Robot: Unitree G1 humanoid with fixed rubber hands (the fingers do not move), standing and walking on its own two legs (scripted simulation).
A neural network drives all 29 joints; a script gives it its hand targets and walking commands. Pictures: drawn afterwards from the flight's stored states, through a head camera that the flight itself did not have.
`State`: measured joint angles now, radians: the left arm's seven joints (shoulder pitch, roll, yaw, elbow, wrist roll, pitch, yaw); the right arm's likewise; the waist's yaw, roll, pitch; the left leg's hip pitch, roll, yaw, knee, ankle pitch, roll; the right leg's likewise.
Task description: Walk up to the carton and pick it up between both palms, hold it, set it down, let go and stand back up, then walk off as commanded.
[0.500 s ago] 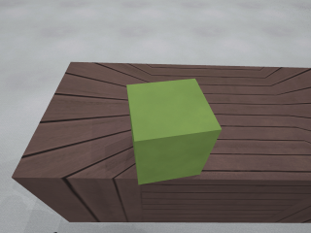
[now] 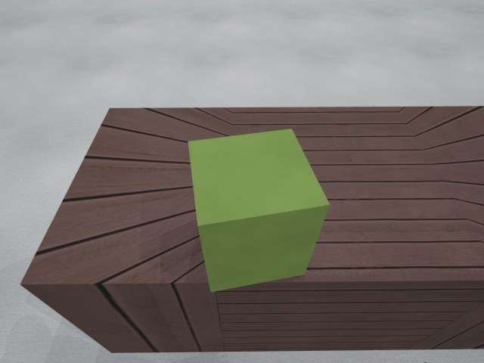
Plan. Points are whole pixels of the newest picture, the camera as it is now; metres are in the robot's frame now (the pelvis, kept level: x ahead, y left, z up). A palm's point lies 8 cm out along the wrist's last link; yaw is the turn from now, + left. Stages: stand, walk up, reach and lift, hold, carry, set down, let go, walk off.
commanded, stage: walk up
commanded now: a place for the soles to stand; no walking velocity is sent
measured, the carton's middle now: (250, 212) +0.44 +0.02 -0.02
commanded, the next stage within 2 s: none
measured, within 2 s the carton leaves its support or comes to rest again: neither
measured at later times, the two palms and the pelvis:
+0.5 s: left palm out of the picture +0.10 +0.29 -0.10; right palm out of the picture +0.09 -0.31 -0.08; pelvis +0.01 +0.00 +0.02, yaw +0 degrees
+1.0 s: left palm out of the picture +0.12 +0.22 -0.12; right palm out of the picture +0.06 -0.42 -0.10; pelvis +0.04 -0.09 -0.01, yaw -3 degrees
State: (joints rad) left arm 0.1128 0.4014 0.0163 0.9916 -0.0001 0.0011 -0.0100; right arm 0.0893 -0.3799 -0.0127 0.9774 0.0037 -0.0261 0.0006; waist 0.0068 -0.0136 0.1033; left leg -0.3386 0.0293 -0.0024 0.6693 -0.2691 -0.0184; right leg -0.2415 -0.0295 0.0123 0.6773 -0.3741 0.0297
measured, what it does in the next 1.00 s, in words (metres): steps on the spot: right foot, then left foot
